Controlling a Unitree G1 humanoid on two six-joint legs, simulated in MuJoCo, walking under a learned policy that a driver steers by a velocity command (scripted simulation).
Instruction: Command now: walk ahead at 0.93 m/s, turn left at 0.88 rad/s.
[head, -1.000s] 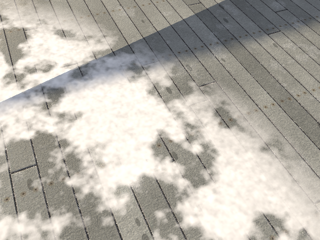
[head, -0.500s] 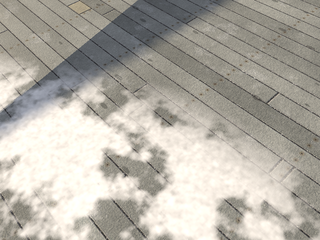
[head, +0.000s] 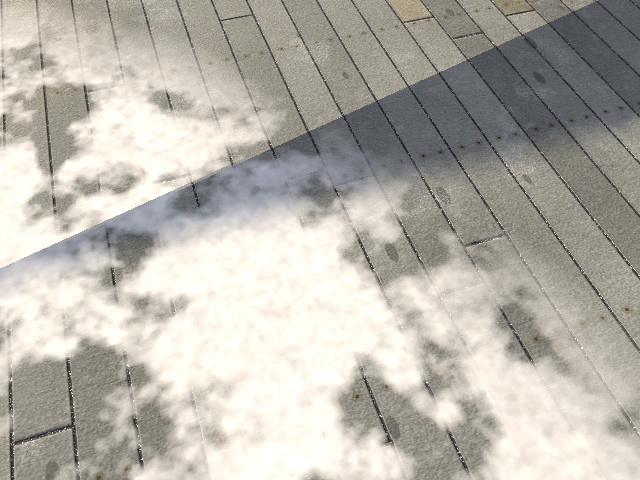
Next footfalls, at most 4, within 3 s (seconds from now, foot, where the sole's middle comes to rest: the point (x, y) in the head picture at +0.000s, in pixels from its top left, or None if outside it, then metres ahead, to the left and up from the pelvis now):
0.42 right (362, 389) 0.61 -0.05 -0.73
0.88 left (236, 256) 0.96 0.24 -0.73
1.30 right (377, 152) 1.32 -0.13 -0.73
1.76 left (293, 128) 1.42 0.11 -0.73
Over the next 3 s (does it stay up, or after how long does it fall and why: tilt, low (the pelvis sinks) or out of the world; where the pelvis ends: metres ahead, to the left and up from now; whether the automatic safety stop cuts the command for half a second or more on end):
stays up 1.40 0.00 0.05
